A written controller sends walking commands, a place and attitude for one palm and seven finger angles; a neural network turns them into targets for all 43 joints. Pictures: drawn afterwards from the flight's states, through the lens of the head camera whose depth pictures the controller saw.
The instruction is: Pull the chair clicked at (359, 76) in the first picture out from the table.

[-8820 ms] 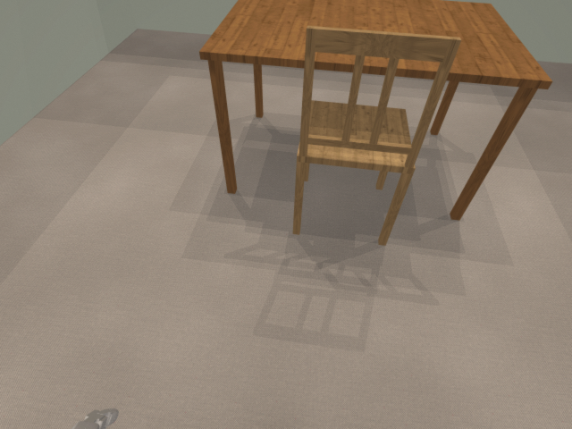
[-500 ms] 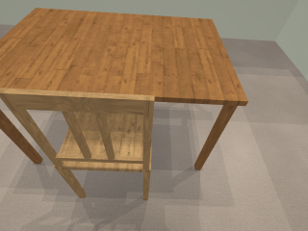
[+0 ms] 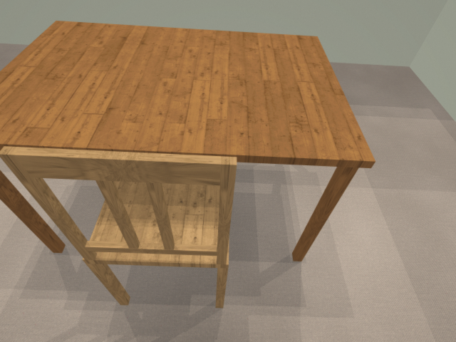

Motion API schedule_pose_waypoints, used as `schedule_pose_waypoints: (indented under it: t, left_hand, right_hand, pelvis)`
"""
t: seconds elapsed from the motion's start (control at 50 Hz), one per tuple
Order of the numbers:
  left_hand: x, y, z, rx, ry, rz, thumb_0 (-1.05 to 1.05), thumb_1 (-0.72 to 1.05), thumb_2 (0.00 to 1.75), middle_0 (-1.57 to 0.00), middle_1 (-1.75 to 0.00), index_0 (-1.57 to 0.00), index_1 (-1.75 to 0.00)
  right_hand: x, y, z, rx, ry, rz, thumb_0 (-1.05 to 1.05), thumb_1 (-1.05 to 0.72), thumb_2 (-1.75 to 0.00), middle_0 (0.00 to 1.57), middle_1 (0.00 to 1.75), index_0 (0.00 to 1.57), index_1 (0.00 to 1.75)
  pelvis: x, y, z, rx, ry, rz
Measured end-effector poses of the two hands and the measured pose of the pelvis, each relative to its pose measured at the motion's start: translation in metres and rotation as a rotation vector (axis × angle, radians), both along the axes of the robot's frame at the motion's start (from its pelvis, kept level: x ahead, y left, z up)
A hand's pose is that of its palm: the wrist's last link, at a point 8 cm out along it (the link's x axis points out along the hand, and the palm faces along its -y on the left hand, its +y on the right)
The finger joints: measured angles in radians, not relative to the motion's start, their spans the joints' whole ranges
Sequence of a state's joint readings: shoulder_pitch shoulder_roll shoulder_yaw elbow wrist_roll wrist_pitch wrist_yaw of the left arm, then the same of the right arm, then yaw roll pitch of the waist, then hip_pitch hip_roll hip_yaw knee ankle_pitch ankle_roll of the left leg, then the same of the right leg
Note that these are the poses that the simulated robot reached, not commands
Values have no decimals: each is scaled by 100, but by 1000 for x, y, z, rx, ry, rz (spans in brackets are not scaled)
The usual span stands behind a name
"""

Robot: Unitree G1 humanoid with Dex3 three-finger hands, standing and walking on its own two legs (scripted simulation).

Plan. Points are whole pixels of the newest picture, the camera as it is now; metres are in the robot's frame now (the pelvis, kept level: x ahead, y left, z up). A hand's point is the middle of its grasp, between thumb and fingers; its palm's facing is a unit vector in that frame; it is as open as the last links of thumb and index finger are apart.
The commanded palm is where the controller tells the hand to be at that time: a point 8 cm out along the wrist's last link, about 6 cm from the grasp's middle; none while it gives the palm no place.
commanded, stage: come to a stop and stand still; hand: left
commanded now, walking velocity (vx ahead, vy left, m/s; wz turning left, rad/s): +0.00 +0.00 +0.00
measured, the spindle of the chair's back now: (121, 217) +0.38 +0.27 -0.09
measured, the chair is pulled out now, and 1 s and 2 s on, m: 0.00 0.00 0.00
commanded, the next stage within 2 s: look again from close up in 0.14 s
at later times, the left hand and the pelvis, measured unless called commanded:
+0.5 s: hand out of the picture -0.01 +0.17 -0.18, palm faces +0.00 -0.98 -0.18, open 7.4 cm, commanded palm none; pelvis +0.00 +0.00 +0.00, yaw +0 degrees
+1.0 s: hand out of the picture -0.03 +0.15 -0.18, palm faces +0.01 -0.99 -0.17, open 7.4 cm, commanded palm none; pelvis +0.00 -0.01 +0.00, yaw +0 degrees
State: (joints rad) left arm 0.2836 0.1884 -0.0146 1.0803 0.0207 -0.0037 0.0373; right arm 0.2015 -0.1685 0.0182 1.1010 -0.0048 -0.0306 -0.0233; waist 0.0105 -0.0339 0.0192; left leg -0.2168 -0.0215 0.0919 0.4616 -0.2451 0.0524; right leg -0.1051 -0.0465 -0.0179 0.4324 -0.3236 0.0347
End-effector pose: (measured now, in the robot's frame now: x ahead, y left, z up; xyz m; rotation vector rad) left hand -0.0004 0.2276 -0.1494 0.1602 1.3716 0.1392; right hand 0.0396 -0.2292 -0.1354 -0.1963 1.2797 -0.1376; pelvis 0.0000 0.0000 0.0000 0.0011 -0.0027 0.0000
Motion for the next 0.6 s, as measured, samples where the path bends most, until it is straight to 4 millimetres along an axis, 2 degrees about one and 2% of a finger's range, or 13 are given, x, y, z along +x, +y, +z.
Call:
schedule_pose_waypoints:
  t: [0.28, 0.6]
  left_hand:
    - [-1, 1, 1, 4, 12, -2, 1, 91, 90, -20, -30, -20, -30]
    - [-23, -12, 1, -20, 60, 10, 1, 91, 90, -20, -30, -20, -30]
  right_hand:
    - [-29, 3, -3, 8, 73, -30, 0, -90, -90, 20, 30, 20, 30]
    - [-39, 3, -3, 16, 92, -40, 0, -91, -90, 20, 30, 20, 30]
  pelvis:
    - [2, 1, 1, 3, -7, 0]
    - [-1, -2, 2, 4, -6, -2]
